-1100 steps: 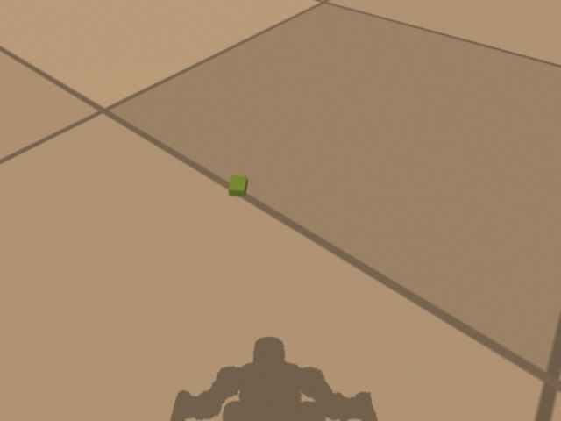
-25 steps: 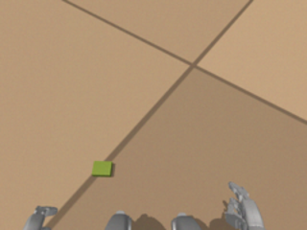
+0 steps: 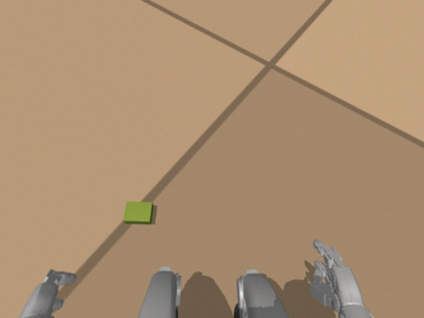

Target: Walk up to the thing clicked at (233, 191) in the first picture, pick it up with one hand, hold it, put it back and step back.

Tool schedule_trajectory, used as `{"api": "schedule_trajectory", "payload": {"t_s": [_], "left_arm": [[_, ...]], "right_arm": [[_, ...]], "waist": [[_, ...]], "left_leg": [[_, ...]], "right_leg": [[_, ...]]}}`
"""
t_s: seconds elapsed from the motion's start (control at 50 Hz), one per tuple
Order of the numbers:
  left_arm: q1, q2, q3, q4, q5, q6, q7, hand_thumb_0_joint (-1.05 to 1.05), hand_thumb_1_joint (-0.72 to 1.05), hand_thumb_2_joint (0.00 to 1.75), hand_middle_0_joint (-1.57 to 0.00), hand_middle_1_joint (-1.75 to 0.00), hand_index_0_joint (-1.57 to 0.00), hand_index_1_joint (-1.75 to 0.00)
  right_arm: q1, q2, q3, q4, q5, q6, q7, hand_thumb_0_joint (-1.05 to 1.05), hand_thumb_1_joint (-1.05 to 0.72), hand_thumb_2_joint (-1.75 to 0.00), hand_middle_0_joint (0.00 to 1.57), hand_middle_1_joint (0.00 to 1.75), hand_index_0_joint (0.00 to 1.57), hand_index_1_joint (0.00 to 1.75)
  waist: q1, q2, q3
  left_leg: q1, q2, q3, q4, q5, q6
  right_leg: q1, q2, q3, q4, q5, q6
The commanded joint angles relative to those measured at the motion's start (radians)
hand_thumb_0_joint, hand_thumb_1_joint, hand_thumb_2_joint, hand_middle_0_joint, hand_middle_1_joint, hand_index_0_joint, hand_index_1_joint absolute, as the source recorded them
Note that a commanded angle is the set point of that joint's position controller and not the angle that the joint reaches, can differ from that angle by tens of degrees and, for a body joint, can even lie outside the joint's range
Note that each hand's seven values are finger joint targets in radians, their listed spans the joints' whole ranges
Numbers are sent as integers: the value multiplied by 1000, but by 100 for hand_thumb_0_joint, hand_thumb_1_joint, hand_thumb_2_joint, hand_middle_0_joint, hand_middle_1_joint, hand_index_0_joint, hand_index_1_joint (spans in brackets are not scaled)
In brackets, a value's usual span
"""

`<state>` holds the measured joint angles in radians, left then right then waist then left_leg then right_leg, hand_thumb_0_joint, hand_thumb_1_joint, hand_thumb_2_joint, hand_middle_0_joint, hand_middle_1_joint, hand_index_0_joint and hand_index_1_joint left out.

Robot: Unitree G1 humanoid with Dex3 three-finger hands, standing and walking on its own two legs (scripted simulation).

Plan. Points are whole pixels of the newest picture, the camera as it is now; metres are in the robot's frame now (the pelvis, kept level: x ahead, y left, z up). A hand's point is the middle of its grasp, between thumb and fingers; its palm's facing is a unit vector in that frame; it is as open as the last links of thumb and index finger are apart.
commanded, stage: rise first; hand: left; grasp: from above
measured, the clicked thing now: (138, 213) +0.50 +0.27 -0.62
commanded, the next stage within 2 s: none
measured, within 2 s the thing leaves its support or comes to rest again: neither
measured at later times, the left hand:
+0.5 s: hand (95, 249) +0.30 +0.32 -0.33, palm faces -0.49 -0.33 -0.81, open 13.8 cm
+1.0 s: hand (106, 225) +0.40 +0.33 -0.43, palm faces -0.45 -0.04 -0.89, open 13.8 cm
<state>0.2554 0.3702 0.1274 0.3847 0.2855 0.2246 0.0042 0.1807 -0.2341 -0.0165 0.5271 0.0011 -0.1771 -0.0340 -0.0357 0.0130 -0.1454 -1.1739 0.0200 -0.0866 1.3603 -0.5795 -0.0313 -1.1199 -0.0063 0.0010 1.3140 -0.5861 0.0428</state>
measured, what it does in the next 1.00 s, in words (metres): lowers itself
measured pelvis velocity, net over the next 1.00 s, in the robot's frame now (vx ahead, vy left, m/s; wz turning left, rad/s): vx -0.07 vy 0.02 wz -0.13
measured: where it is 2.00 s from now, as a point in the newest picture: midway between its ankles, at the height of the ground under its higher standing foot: outside the picture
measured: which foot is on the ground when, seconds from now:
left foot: down 0.00-1.00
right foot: down 0.00-1.00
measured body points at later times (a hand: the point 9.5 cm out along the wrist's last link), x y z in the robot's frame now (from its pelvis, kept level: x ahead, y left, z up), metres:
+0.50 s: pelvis -0.06 -0.01 -0.21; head +0.16 +0.01 +0.19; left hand +0.32 +0.33 -0.29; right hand +0.08 -0.28 -0.34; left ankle +0.03 +0.13 -0.61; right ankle +0.02 -0.15 -0.61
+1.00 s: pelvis -0.07 +0.02 -0.29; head +0.16 +0.08 +0.09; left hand +0.41 +0.33 -0.38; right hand -0.03 -0.27 -0.39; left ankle +0.03 +0.13 -0.61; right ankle +0.02 -0.15 -0.61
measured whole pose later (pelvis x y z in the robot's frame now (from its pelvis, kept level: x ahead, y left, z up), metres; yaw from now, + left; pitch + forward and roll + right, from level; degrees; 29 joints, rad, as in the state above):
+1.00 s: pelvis -0.07 +0.02 -0.29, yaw -8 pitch +32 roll -11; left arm -0.85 0.88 0.18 1.29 1.28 -0.39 0.26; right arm 0.13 -0.27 0.03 0.75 -0.12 0.02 0.11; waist -0.17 -0.03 -0.05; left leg -2.26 -0.03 -0.18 2.35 -0.66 -0.02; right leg -2.14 0.04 -0.02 2.24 -0.68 0.06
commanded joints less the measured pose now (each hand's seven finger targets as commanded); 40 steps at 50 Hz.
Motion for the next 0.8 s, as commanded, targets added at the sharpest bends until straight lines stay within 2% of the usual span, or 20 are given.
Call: {"api": "schedule_trajectory", "payload": {"t_s": [0.0, 0.06, 0.1, 0.16, 0.18, 0.22, 0.28, 0.32, 0.34, 0.36, 0.38, 0.4, 0.44, 0.46, 0.5, 0.56, 0.6, 0.62, 0.68, 0.78], "left_arm": [[-216, 239, 101, 20, 91, -149, 27, 0, -58, 97, -15, -94, -12, -96], [-286, 256, 83, 66, 166, -242, 25, 0, -57, 96, -18, -93, -15, -95], [-338, 292, 85, 94, 210, -295, 22, 0, -54, 94, -21, -92, -18, -94], [-411, 375, 130, 144, 283, -354, 38, 0, -54, 95, -22, -91, -19, -94], [-406, 398, 151, 173, 308, -365, 47, 0, -55, 95, -23, -91, -20, -94], [-472, 433, 164, 216, 357, -381, 63, 0, -53, 95, -23, -91, -20, -94], [-602, 469, 169, 275, 409, -400, 75, 0, -51, 95, -18, -97, -16, -98], [-698, 522, 174, 324, 452, -417, 72, 0, -52, 97, -17, -99, -16, -100], [-745, 551, 176, 349, 472, -428, 67, 0, -54, 97, -17, -98, -16, -99], [-779, 589, 192, 374, 501, -442, 63, 0, -52, 97, -17, -98, -17, -99], [-830, 604, 181, 394, 524, -457, 58, 0, -54, 98, -18, -98, -17, -99], [-865, 635, 197, 407, 545, -474, 55, 0, -55, 98, -18, -98, -17, -99], [-956, 650, 175, 424, 581, -509, 49, 0, -54, 97, -19, -97, -18, -98], [-982, 675, 183, 445, 598, -526, 50, 0, -52, 97, -17, -98, -16, -99], [-1064, 685, 157, 457, 633, -563, 52, 0, -51, 98, -15, -98, -15, -99], [-1107, 744, 173, 532, 679, -608, 73, 0, -51, 101, -10, -98, -10, -99], [-1149, 762, 175, 557, 709, -635, 97, 0, -50, 103, -9, -96, -8, -97], [-1168, 757, 161, 566, 728, -647, 109, 0, -50, 103, -9, -95, -7, -97], [-1207, 809, 178, 620, 789, -661, 160, 0, -51, 104, -8, -94, -7, -95], [-1277, 827, 168, 680, 882, -650, 242, 0, -47, 99, -14, -86, -12, -88]], "right_arm": [[-28, -164, -73, -76, -6, -73, -5, 0, -94, -91, 20, 30, 20, 30], [-33, -181, -79, -47, -7, -86, 6, 0, -95, -91, 20, 30, 20, 30], [-35, -197, -89, -28, -8, -85, 13, 0, -96, -91, 20, 30, 20, 30], [-32, -220, -94, -4, -8, -75, 26, 0, -96, -91, 20, 30, 20, 30], [-28, -221, -94, 11, -4, -66, 31, 0, -97, -92, 20, 30, 20, 30], [-16, -225, -95, 24, -6, -48, 40, 0, -96, -92, 20, 30, 20, 30], [-2, -228, -103, 50, -13, -24, 54, 0, -93, -91, 20, 30, 20, 30], [21, -233, -108, 69, -16, -9, 61, 0, -93, -91, 20, 30, 20, 30], [21, -234, -103, 78, -22, -1, 66, 0, -95, -91, 20, 30, 20, 30], [35, -239, -104, 89, -24, 7, 67, 0, -93, -91, 20, 30, 20, 30], [35, -239, -102, 94, -26, 14, 69, 0, -95, -91, 20, 30, 20, 30], [46, -245, -104, 105, -29, 22, 70, 0, -96, -92, 20, 30, 20, 30], [54, -248, -98, 117, -38, 35, 73, 0, -95, -92, 20, 30, 20, 30], [62, -253, -95, 128, -42, 41, 74, 0, -93, -91, 20, 30, 20, 30], [71, -252, -88, 135, -49, 54, 80, 0, -92, -91, 20, 30, 20, 30], [70, -258, -76, 143, -59, 77, 88, 0, -88, -90, 20, 30, 20, 30], [70, -265, -68, 145, -67, 95, 95, 0, -86, -89, 20, 30, 20, 30], [71, -258, -64, 146, -71, 102, 100, 0, -86, -89, 20, 30, 20, 30], [73, -274, -55, 158, -81, 122, 106, 0, -86, -89, 20, 30, 20, 30], [90, -280, -37, 176, -100, 159, 117, 0, -87, -89, 20, 30, 20, 30]], "waist": [[-23, 67, -210], [-18, 95, -305], [-10, 108, -380], [10, 146, -468], [34, 141, -497], [31, 119, -544], [27, 71, -598], [24, 42, -623], [11, 31, -623], [21, 15, -643], [9, 17, -646], [15, 22, -660], [1, 56, -665], [-2, 67, -662], [-19, 89, -641], [-19, 116, -593], [-31, 130, -562], [-32, 156, -555], [-44, 188, -547], [-70, 237, -559]], "left_leg": [[56, -13, 51, -75, 49, 42], [12, -16, 47, 1, 70, 36], [-16, -14, 43, 67, 109, 33], [-57, -14, 31, 154, 168, 27], [-58, -14, 38, 189, 225, 29], [-119, -21, 60, 265, 264, 37], [-214, -24, 71, 361, 258, 50], [-280, -23, 76, 413, 223, 58], [-333, -25, 76, 436, 190, 58], [-346, -23, 81, 462, 183, 62], [-383, -23, 81, 481, 151, 61], [-381, -21, 84, 501, 145, 62], [-402, -21, 79, 528, 102, 57], [-403, -20, 77, 540, 93, 57], [-441, -19, 74, 558, 36, 57], [-488, -21, 66, 578, -48, 56], [-515, -23, 54, 585, -90, 56], [-525, -25, 57, 590, -101, 55], [-513, -28, 40, 605, -107, 52], [-491, -34, 39, 658, -12, 49]], "right_leg": [[-67, 23, -22, -40, 60, -61], [-152, 22, -20, 66, 79, -65], [-212, 24, -23, 142, 111, -66], [-312, 24, -29, 251, 146, -71], [-322, 25, -31, 275, 181, -70], [-321, 28, -31, 308, 221, -67], [-345, 30, -30, 351, 233, -60], [-347, 32, -31, 372, 216, -54], [-349, 31, -35, 395, 193, -53], [-350, 32, -34, 404, 191, -50], [-371, 35, -36, 421, 163, -50], [-384, 34, -36, 432, 155, -50], [-447, 38, -47, 468, 109, -54], [-464, 38, -54, 481, 96, -55], [-508, 43, -65, 500, 43, -56], [-588, 52, -88, 540, -48, -61], [-641, 53, -102, 566, -88, -64], [-655, 55, -106, 576, -96, -66], [-720, 55, -124, 616, -90, -69], [-768, 53, -138, 670, -7, -75]]}}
